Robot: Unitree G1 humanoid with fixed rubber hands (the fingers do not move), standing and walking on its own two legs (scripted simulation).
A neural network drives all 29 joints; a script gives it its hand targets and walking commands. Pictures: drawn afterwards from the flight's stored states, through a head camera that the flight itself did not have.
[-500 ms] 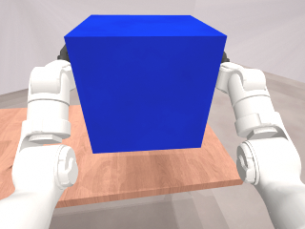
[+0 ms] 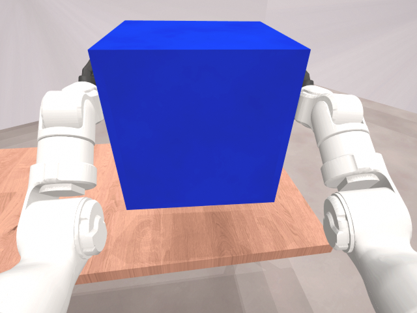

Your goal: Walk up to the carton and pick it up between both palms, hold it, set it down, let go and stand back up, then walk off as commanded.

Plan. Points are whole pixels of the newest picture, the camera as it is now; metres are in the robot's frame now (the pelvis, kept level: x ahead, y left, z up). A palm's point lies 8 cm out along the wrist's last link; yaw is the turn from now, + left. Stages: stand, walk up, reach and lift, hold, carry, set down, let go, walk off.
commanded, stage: set down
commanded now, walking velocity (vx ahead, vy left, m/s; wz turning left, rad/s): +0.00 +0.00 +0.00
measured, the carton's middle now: (197, 109) +0.40 +0.00 +0.28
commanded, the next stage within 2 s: none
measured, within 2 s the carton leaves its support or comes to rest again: neither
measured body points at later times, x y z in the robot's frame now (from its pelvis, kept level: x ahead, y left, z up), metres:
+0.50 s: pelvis +0.00 +0.00 +0.00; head -0.06 +0.00 +0.45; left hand +0.41 +0.21 +0.30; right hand +0.43 -0.16 +0.29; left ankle +0.04 +0.14 -0.75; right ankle +0.02 -0.12 -0.75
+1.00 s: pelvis +0.01 +0.00 +0.00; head -0.05 +0.00 +0.45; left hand +0.42 +0.19 +0.28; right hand +0.44 -0.17 +0.26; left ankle +0.04 +0.14 -0.75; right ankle +0.02 -0.12 -0.75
